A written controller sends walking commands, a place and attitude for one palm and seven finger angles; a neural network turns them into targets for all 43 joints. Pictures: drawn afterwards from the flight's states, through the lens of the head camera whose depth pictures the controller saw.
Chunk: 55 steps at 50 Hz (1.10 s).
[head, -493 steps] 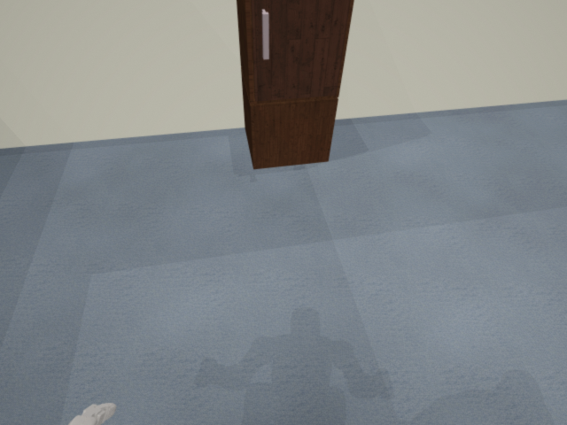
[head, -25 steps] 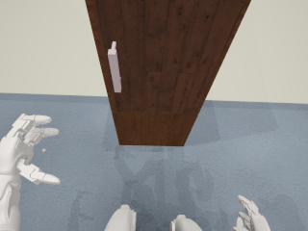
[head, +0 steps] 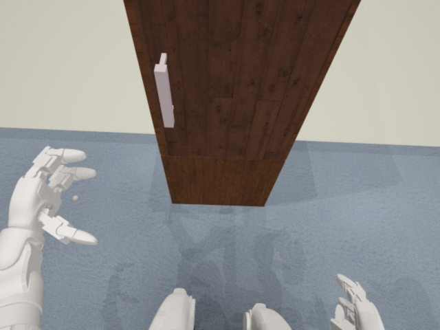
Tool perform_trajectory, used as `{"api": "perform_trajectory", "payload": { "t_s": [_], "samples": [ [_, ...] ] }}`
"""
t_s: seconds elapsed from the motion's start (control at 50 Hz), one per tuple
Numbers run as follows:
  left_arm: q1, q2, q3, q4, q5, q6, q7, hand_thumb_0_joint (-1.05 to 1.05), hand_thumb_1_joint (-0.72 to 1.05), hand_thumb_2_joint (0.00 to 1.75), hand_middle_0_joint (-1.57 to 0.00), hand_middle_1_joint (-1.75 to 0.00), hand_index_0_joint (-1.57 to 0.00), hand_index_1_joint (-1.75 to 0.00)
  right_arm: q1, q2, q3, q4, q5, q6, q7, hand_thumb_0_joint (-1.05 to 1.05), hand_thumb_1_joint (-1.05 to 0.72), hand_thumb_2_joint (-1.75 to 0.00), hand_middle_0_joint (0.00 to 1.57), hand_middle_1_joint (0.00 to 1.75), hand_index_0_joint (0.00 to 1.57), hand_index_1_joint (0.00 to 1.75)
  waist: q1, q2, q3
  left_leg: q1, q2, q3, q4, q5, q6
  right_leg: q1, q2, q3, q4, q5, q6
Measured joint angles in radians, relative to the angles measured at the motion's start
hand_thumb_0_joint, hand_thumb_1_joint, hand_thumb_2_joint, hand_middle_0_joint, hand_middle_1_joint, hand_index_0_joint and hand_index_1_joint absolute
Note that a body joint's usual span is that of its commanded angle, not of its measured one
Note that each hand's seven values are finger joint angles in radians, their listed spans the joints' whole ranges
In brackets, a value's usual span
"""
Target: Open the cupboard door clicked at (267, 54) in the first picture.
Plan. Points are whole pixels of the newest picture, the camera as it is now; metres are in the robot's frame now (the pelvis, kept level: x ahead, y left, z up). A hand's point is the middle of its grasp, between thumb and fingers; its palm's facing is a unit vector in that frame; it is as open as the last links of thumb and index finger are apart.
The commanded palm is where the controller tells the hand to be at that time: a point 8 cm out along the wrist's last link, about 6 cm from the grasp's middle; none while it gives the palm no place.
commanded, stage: move the hooked fingers beside the handle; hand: left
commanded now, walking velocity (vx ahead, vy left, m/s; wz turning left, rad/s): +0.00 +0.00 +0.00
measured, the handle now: (166, 92) +0.59 +0.16 +0.04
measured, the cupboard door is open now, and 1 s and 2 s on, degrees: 0 0 0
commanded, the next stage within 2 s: none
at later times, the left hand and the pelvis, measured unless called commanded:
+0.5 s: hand (98, 162) +0.39 +0.25 +0.04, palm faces +0.02 -1.00 -0.02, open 14.0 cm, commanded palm +0.37 +0.29 +0.04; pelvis +0.00 +0.01 +0.00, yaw -1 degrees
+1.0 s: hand (122, 130) +0.47 +0.23 +0.04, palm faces +0.03 -1.00 -0.01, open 14.0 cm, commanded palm +0.45 +0.27 +0.04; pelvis +0.00 +0.01 -0.01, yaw -2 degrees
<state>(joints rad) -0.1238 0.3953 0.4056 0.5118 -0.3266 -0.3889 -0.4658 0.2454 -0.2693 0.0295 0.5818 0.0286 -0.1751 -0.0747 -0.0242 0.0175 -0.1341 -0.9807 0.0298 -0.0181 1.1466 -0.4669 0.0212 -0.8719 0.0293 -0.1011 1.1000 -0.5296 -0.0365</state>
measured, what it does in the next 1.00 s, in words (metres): stands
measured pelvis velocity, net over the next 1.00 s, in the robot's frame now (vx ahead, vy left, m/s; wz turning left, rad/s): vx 0.00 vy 0.01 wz -0.04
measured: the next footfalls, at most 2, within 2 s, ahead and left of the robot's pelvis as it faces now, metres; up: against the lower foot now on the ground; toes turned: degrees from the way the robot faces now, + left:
none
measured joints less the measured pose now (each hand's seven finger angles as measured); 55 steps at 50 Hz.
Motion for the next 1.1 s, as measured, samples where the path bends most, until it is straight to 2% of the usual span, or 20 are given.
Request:
{"api": "perform_trajectory", "payload": {
  "t_s": [0.12, 0.22, 0.36, 0.6, 0.74, 0.88, 1.0, 1.1],
  "samples": [
    [-0.08, 0.016, 0.001, 0.041, 0.029, 0.028, 0.022, -0.01, -0.5, 0.3, -0.3, -1.2, -0.3, -1.2, 0.005, 0.006, 0.0, 0.003, -0.002, 0.017, 0.004, 0.01, -0.9, -0.9, 0.21, 0.3, 0.2, 0.3, -0.021, -0.005, 0.003, -0.01, 0.005, 0.01, -0.003, 0.001, 0.002, -0.015, 0.003, 0.01, -0.002, 0.005, 0.002],
    [-0.1, 0.026, 0.015, 0.062, 0.036, 0.034, 0.047, -0.01, -0.5, 0.3, -0.3, -1.2, -0.3, -1.2, 0.03, 0.009, -0.005, 0.0, -0.003, 0.037, 0.014, 0.01, -0.9, -0.9, 0.21, 0.3, 0.2, 0.3, -0.034, -0.003, -0.006, -0.004, 0.008, 0.022, -0.016, 0.001, 0.006, -0.014, 0.006, 0.023, -0.015, 0.01, 0.007],
    [-0.145, 0.021, 0.006, 0.121, 0.049, 0.018, 0.07, -0.01, -0.5, 0.3, -0.3, -1.2, -0.3, -1.2, 0.057, 0.004, -0.01, 0.015, -0.004, 0.064, 0.024, 0.01, -0.9, -0.9, 0.21, 0.3, 0.2, 0.3, -0.036, -0.002, -0.011, -0.011, 0.005, 0.027, -0.018, -0.001, 0.012, -0.021, 0.003, 0.028, -0.017, 0.01, 0.013],
    [-0.312, 0.015, -0.017, 0.239, 0.109, -0.017, 0.123, -0.01, -0.5, 0.3, -0.3, -1.2, -0.3, -1.2, 0.049, 0.01, -0.011, 0.039, -0.015, 0.1, 0.029, 0.0, -0.9, -0.9, 0.21, 0.3, 0.2, 0.3, -0.055, -0.004, -0.003, -0.046, 0.004, 0.029, 0.0, 0.0, 0.017, -0.056, 0.001, 0.03, -0.002, 0.012, 0.018],
    [-0.418, 0.058, 0.01, 0.378, 0.137, -0.011, 0.142, -0.01, -0.5, 0.3, -0.3, -1.2, -0.3, -1.2, 0.06, 0.013, 0.0, 0.032, -0.017, 0.133, 0.036, 0.0, -0.9, -0.9, 0.21, 0.3, 0.2, 0.3, -0.074, -0.006, -0.008, -0.071, 0.01, 0.032, 0.012, -0.003, 0.017, -0.083, 0.006, 0.033, 0.011, 0.012, 0.018],
    [-0.504, 0.072, 0.006, 0.447, 0.152, -0.054, 0.144, -0.01, -0.5, 0.3, -0.3, -1.2, -0.3, -1.2, 0.076, 0.009, -0.004, 0.054, -0.023, 0.161, 0.044, 0.0, -0.9, -0.9, 0.21, 0.3, 0.2, 0.3, -0.079, -0.004, -0.005, -0.104, 0.012, 0.028, 0.032, -0.007, 0.016, -0.114, 0.009, 0.029, 0.028, 0.008, 0.016],
    [-0.592, 0.099, 0.017, 0.533, 0.181, -0.045, 0.158, -0.01, -0.5, 0.3, -0.3, -1.2, -0.3, -1.2, 0.083, 0.006, -0.001, 0.057, -0.029, 0.184, 0.047, 0.0, -0.9, -0.9, 0.21, 0.3, 0.2, 0.3, -0.104, -0.001, -0.002, -0.141, 0.015, 0.024, 0.049, -0.009, 0.014, -0.15, 0.011, 0.026, 0.045, 0.005, 0.013],
    [-0.632, 0.112, 0.04, 0.551, 0.198, -0.061, 0.184, -0.01, -0.5, 0.3, -0.3, -1.2, -0.3, -1.2, 0.092, 0.007, -0.001, 0.057, -0.037, 0.202, 0.052, 0.0, -0.9, -0.9, 0.21, 0.3, 0.2, 0.3, -0.119, 0.0, -0.003, -0.158, 0.022, 0.029, 0.056, -0.013, 0.013, -0.171, 0.017, 0.031, 0.053, 0.004, 0.012]
  ]
}}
